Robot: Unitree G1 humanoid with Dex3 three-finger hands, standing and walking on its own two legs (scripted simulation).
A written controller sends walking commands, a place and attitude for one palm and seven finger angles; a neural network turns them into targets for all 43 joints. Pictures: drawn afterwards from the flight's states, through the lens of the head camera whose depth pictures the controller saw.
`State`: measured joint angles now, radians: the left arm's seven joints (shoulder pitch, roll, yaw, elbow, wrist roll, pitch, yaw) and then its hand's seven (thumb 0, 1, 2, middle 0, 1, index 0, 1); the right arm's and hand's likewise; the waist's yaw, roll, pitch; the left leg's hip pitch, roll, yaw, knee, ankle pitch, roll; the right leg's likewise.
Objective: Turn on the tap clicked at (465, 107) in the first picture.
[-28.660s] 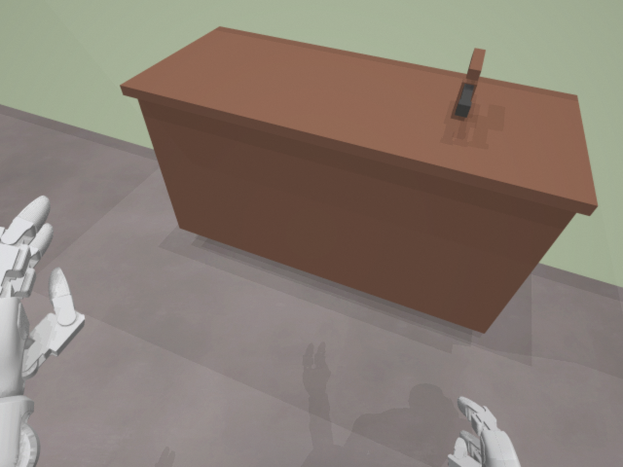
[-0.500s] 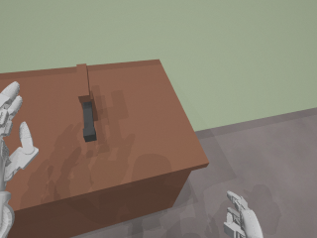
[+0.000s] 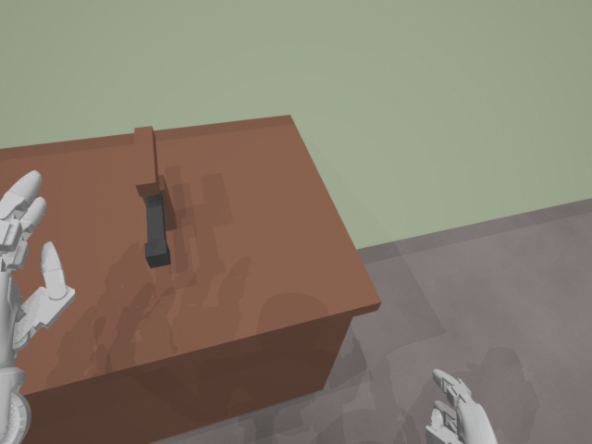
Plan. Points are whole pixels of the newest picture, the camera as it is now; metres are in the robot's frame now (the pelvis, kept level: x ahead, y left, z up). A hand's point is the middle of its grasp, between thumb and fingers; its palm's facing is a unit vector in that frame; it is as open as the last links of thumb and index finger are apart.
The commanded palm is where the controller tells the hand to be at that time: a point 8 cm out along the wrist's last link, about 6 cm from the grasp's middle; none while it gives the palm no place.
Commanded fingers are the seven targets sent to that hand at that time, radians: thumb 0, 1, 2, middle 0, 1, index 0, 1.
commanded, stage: shuffle to correct the standing spot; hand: left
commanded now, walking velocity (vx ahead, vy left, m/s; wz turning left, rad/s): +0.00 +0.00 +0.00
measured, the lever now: (157, 254) +0.34 +0.23 +0.05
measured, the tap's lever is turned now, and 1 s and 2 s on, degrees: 0 0 0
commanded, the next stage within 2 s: none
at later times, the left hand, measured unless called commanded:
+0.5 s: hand (124, 283) +0.23 +0.20 +0.16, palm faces +0.32 -0.87 -0.37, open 7.4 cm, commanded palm +0.17 +0.24 +0.18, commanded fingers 0.00 0.90 0.90 -0.20 -0.30 -0.20 -0.30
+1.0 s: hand (152, 288) +0.23 +0.17 +0.16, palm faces +0.31 -0.86 -0.40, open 7.4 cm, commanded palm +0.17 +0.21 +0.18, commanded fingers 0.00 0.90 0.90 -0.20 -0.30 -0.20 -0.30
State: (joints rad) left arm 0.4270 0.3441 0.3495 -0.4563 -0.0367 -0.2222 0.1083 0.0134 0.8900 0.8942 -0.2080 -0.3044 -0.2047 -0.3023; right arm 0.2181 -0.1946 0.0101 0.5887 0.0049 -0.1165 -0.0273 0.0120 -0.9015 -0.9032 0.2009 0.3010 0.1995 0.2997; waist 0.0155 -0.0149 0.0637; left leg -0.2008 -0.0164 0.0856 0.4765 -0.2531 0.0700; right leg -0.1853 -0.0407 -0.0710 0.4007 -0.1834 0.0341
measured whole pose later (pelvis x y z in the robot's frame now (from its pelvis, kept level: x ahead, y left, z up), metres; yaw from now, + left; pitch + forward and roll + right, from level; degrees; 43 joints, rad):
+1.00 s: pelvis +0.01 -0.07 -0.01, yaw +0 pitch +0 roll -1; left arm 0.48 0.41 0.39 -0.55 -0.09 -0.16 0.08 0.01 0.89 0.89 -0.21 -0.30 -0.21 -0.30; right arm 0.22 -0.20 -0.02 0.57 0.01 -0.07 -0.04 0.01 -0.90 -0.90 0.20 0.30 0.20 0.30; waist -0.01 -0.03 0.06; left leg -0.26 0.09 0.04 0.56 -0.30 -0.03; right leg -0.25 0.06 -0.11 0.49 -0.24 -0.06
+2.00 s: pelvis +0.00 -0.07 -0.01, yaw +0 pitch +0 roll -1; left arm 0.50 0.41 0.38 -0.56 -0.10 -0.15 0.09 0.01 0.89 0.89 -0.21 -0.30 -0.21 -0.30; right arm 0.22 -0.19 -0.01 0.56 0.02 -0.06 -0.03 0.01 -0.90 -0.90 0.20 0.30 0.20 0.30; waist -0.02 -0.01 0.06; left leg -0.28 0.09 0.03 0.57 -0.29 -0.04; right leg -0.26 0.06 -0.12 0.48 -0.24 -0.08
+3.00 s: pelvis +0.01 -0.08 -0.01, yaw +1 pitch +0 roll -1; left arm 0.51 0.41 0.37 -0.55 -0.10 -0.13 0.11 0.01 0.89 0.89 -0.21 -0.30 -0.21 -0.30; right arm 0.21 -0.20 -0.01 0.57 0.02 -0.04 -0.04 0.01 -0.90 -0.90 0.20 0.30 0.20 0.30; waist -0.02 0.00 0.05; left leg -0.26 0.09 0.02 0.54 -0.28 -0.05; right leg -0.24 0.06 -0.13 0.47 -0.24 -0.08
